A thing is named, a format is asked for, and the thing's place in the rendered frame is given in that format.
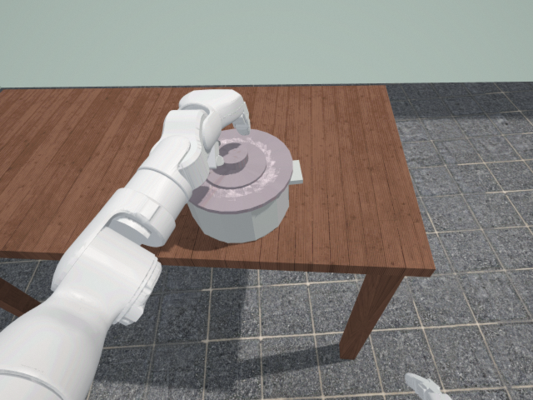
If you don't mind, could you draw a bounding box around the left robot forearm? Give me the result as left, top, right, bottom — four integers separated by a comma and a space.
51, 101, 222, 291

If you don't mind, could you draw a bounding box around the right robot hand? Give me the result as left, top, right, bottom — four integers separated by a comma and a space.
405, 373, 452, 400

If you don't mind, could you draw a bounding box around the left robot upper arm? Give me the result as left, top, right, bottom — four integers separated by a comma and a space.
0, 226, 162, 400

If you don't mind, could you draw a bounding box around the table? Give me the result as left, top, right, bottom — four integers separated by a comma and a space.
0, 85, 436, 360

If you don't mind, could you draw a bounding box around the pot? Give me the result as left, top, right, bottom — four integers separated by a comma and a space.
187, 160, 303, 243

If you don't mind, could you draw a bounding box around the lid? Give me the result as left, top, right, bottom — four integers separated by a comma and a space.
189, 128, 293, 214

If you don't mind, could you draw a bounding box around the left robot hand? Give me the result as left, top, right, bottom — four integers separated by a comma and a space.
179, 89, 251, 168

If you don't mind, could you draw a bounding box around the knob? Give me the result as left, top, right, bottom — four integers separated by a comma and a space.
219, 143, 248, 170

